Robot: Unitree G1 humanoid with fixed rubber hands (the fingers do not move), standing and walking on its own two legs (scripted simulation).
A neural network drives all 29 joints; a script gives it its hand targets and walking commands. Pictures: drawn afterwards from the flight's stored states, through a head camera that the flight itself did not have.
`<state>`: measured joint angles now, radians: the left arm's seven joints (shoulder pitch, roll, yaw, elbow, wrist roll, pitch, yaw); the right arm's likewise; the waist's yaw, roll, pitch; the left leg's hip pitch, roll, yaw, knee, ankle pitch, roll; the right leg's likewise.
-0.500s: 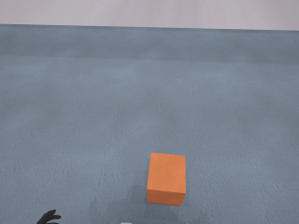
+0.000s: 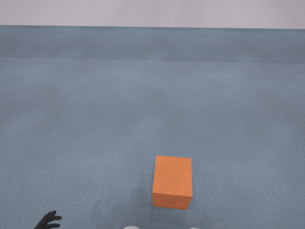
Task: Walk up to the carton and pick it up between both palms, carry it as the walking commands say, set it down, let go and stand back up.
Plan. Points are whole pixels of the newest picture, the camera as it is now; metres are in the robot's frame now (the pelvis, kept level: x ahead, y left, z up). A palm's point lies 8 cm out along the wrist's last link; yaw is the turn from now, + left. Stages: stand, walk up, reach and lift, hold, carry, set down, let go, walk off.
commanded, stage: reach and lift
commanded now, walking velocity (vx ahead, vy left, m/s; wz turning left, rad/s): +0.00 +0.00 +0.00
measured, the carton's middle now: (171, 183) +0.47 -0.05 -0.61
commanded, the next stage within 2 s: none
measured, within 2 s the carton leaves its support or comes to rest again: neither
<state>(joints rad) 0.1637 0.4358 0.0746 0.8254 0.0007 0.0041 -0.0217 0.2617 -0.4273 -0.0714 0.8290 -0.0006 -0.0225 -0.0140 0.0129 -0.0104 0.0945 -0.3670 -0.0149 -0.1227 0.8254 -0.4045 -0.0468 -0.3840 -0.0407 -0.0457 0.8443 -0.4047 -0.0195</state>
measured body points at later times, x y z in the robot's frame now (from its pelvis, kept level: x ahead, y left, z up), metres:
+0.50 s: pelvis +0.00 +0.00 -0.01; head +0.12 +0.00 +0.42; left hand +0.24 +0.28 -0.11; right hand +0.20 -0.30 -0.11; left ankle +0.03 +0.16 -0.70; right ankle +0.03 -0.12 -0.70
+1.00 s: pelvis -0.04 +0.01 -0.04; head +0.17 +0.00 +0.35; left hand +0.36 +0.22 -0.13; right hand +0.31 -0.28 -0.15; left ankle +0.03 +0.16 -0.70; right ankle +0.03 -0.12 -0.70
